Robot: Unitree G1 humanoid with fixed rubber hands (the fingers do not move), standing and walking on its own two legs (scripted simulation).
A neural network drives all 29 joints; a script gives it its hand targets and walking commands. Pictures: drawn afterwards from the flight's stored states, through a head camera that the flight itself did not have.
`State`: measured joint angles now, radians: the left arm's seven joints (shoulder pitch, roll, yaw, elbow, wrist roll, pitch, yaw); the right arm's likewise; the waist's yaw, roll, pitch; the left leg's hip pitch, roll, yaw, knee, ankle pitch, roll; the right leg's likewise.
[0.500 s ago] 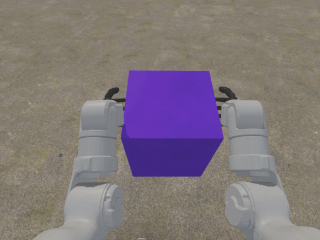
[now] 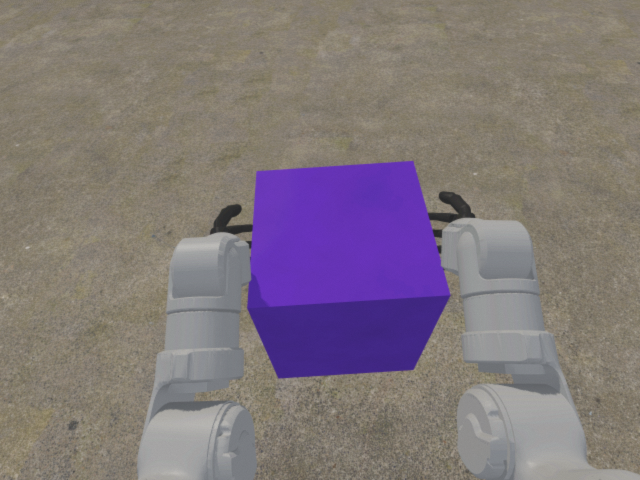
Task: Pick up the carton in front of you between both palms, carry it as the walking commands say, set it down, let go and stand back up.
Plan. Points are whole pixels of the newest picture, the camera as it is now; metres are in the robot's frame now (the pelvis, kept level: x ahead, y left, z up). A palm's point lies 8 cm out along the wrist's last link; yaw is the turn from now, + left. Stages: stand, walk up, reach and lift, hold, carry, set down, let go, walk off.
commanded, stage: carry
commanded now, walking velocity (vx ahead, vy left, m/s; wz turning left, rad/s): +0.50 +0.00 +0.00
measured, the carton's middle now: (340, 277) +0.40 -0.01 +0.00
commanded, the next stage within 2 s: none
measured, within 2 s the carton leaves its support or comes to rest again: neither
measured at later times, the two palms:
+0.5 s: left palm (225, 160) +0.58 +0.17 +0.07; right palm (404, 154) +0.56 -0.11 +0.08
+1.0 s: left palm (266, 63) +0.87 +0.12 +0.09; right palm (404, 58) +0.87 -0.16 +0.08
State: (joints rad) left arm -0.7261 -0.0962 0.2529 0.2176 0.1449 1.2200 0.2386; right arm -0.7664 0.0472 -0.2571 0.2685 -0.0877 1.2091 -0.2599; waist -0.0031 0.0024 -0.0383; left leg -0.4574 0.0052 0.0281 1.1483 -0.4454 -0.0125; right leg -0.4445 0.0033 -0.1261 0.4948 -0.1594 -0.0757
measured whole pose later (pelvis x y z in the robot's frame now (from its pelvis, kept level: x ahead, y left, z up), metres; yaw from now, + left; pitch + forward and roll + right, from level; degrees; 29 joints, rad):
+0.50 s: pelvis +0.29 +0.04 +0.00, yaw -3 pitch +4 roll +0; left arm -0.29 -0.16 0.15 -0.07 0.13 1.25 0.24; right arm -0.32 0.17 -0.13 -0.03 -0.13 1.22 -0.25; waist -0.01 -0.02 -0.14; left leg -0.34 0.02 0.21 0.44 -0.17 0.07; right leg -0.43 -0.06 -0.06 1.06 -0.40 -0.01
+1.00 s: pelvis +0.58 -0.02 +0.01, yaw +0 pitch +5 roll +0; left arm -0.33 -0.17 0.15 -0.08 0.13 1.23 0.24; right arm -0.33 0.17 -0.17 -0.10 -0.12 1.24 -0.27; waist 0.01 0.02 -0.11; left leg -0.50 0.08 0.07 1.03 -0.36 0.00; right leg -0.30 -0.05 -0.22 0.39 -0.17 -0.05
